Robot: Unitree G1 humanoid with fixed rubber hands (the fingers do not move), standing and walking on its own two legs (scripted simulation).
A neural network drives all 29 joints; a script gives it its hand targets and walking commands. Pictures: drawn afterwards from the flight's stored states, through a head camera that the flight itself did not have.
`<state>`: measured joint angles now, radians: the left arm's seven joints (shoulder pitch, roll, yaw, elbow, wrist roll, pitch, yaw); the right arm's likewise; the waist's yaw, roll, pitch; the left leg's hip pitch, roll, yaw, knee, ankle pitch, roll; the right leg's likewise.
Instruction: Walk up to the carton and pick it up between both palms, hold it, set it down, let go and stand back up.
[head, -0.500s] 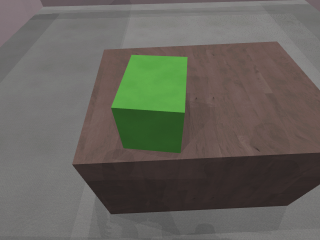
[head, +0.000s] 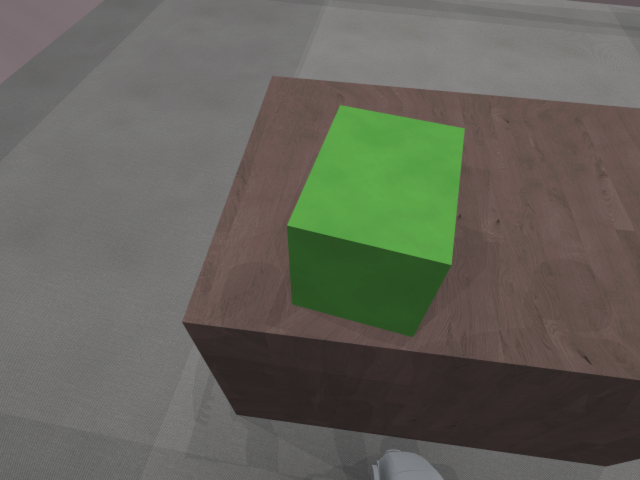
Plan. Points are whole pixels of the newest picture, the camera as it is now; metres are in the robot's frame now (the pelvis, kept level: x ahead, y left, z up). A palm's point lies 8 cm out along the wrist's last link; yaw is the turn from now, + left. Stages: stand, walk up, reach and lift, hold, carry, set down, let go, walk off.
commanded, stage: walk up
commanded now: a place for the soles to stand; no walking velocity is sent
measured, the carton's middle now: (375, 219) +0.51 -0.10 -0.03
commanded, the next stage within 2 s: none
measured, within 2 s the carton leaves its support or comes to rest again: neither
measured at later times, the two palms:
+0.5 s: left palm out of the picture +0.00 +0.22 -0.14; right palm out of the picture +0.06 -0.27 -0.14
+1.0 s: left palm out of the picture -0.07 +0.23 -0.13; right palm out of the picture +0.08 -0.28 -0.15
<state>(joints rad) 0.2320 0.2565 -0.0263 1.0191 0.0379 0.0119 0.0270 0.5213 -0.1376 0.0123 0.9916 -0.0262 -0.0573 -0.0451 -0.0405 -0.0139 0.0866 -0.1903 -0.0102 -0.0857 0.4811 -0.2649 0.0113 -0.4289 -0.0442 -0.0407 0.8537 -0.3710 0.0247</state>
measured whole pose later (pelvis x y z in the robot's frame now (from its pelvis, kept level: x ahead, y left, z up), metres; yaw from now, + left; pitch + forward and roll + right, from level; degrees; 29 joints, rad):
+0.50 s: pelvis +0.01 -0.03 -0.01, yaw +9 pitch -2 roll +0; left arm 0.23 0.25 -0.06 1.04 0.00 0.02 0.00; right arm 0.31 -0.22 0.04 0.97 0.01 -0.02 -0.02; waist 0.02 0.00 0.05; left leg -0.18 -0.01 -0.04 0.51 -0.29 0.00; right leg -0.25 -0.07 -0.18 0.49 -0.20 -0.02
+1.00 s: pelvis +0.00 -0.02 -0.01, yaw +9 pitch -2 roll +0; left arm 0.37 0.22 -0.03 1.03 0.04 -0.03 0.07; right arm 0.25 -0.32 0.02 0.99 -0.08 0.05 0.01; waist 0.02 0.06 0.08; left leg -0.37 0.03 -0.01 0.91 -0.44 -0.04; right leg -0.25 -0.08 -0.16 0.48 -0.19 -0.01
